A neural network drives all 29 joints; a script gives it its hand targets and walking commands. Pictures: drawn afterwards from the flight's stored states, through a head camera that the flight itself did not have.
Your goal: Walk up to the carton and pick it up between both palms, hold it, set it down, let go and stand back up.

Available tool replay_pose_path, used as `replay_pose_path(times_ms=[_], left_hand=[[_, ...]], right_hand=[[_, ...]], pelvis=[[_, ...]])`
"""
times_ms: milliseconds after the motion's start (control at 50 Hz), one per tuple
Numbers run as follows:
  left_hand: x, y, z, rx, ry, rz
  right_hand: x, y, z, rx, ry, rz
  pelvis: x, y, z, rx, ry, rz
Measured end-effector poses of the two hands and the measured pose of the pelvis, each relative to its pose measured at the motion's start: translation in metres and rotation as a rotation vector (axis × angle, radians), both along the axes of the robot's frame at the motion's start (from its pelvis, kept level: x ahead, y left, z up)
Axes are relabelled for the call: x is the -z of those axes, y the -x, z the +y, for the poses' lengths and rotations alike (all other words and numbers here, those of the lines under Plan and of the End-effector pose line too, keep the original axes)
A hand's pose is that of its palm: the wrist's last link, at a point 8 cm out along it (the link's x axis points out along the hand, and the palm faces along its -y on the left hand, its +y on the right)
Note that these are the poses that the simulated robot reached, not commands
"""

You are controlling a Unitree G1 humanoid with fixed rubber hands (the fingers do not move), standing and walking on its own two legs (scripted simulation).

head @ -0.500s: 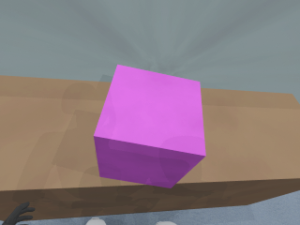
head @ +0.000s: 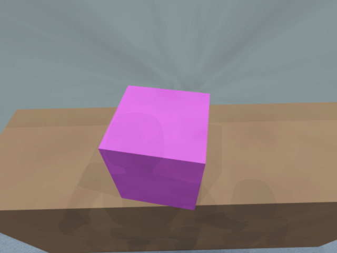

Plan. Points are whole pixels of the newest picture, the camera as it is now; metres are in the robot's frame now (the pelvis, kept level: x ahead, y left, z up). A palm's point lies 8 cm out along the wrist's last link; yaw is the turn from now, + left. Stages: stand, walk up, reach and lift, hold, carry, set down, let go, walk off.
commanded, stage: walk up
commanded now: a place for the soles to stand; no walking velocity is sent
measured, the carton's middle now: (162, 149) +0.38 +0.03 +0.01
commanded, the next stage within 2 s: reach and lift in 1.74 s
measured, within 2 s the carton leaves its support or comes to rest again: neither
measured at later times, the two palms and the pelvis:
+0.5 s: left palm out of the picture +0.11 +0.33 -0.10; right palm out of the picture +0.13 -0.27 -0.08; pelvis +0.02 +0.03 +0.02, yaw +2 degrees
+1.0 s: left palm out of the picture +0.09 +0.32 -0.09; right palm out of the picture +0.13 -0.28 -0.09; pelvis +0.03 +0.01 +0.02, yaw +2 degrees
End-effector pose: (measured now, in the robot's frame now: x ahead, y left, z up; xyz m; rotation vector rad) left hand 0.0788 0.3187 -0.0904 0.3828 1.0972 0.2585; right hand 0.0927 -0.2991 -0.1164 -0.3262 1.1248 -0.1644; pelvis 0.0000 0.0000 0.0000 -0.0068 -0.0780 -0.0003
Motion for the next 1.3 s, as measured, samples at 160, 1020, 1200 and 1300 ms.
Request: replay_pose_path(times_ms=[160,1020,1200,1300], left_hand=[[-0.001,0.012,0.013,-0.042,0.022,0.037],[0.000,-0.012,0.002,-0.060,0.070,0.100],[0.004,-0.027,-0.020,-0.031,0.108,0.069],[0.004,-0.030,-0.028,-0.024,0.118,0.061]], right_hand=[[-0.008,0.000,-0.006,0.003,0.052,0.044],[-0.025,-0.040,0.017,0.003,0.013,0.025],[-0.033,-0.024,-0.005,0.025,0.051,0.036],[-0.034,-0.016,-0.012,0.026,0.060,0.047]], pelvis=[[-0.005,-0.009,0.019,-0.037,0.003,0.015],[-0.024,-0.026,0.012,-0.043,-0.006,0.023],[-0.025,-0.023,0.001,-0.035,-0.003,0.021],[-0.025,-0.022,-0.003,-0.033,-0.003,0.024]])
